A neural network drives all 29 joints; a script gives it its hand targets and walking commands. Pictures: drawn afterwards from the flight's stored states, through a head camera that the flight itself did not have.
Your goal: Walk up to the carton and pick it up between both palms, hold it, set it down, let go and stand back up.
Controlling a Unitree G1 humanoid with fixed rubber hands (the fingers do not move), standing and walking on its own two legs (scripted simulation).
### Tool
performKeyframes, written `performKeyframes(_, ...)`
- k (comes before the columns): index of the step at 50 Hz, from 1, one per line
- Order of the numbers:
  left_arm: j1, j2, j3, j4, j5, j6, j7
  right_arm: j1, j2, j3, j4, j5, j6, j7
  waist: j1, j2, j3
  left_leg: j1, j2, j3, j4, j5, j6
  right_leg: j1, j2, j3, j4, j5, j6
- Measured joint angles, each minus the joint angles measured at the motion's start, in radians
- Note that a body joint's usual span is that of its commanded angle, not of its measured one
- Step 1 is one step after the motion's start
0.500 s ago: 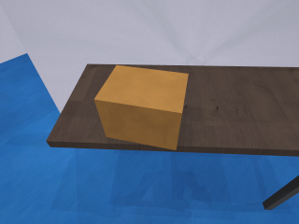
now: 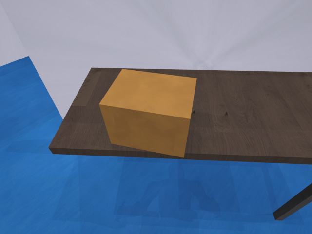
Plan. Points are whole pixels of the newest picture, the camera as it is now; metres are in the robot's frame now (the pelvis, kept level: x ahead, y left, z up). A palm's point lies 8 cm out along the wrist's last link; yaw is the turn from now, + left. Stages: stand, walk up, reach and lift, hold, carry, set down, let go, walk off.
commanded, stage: stand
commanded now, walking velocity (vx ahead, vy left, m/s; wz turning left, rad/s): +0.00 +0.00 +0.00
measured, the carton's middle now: (152, 112) +0.50 +0.03 +0.04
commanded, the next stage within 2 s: walk up in 1.06 s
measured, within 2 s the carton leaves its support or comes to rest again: neither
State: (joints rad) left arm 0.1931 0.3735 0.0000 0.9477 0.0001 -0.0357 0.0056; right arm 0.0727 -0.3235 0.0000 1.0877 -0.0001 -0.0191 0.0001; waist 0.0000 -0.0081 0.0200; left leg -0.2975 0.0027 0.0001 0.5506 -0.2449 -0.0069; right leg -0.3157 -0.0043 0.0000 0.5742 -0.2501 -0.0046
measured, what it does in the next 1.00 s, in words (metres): stands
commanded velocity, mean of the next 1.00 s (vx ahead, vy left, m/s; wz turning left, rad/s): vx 0.00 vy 0.00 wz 0.00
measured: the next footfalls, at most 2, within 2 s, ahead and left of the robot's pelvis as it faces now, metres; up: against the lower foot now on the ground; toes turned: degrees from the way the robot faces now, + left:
left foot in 1.88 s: +0.15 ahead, +0.12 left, +0.00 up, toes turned +0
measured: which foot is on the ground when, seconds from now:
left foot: down 0.00-1.00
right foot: down 0.00-1.00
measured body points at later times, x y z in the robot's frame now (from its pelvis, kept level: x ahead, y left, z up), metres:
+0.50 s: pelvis +0.00 +0.00 +0.00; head +0.01 +0.00 +0.45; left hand +0.09 +0.30 -0.12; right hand +0.11 -0.29 -0.13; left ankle +0.03 +0.13 -0.73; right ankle +0.03 -0.11 -0.73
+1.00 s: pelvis +0.00 +0.00 +0.00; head +0.00 +0.00 +0.45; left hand +0.09 +0.31 -0.12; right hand +0.10 -0.29 -0.13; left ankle +0.03 +0.13 -0.73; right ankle +0.03 -0.11 -0.73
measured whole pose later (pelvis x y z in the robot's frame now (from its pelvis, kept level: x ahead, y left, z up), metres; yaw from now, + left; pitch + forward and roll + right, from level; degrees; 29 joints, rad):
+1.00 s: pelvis +0.00 +0.00 +0.00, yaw +0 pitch +0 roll +0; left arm 0.19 0.37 0.00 0.96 0.00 -0.04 0.01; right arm 0.08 -0.32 0.00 1.09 0.00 -0.02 0.00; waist 0.00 -0.01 0.00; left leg -0.30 0.00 0.00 0.54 -0.24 -0.01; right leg -0.31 0.00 0.00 0.56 -0.24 0.00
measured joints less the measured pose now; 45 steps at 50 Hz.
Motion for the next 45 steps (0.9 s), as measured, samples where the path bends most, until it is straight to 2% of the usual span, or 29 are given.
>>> performKeyframes(45, 0.000, -0.001, 0.000, 0.009, 0.000, -0.001, 0.000, 0.009, 0.000, 0.000, -0.003, 0.000, -0.001, 0.000, 0.000, 0.001, -0.017, 0.000, 0.000, 0.000, -0.007, 0.004, 0.000, 0.002, 0.000, 0.000, -0.012, 0.006, 0.000)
